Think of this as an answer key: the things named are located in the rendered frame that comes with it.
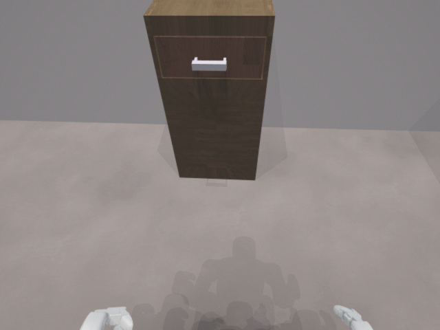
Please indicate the cabinet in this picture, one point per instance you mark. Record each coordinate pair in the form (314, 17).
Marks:
(214, 123)

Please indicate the robot left hand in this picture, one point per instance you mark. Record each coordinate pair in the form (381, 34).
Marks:
(113, 316)

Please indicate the robot right hand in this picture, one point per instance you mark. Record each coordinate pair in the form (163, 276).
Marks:
(352, 318)

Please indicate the handle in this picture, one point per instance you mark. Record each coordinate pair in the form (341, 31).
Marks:
(209, 65)

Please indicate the drawer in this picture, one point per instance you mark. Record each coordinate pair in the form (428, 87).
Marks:
(244, 55)

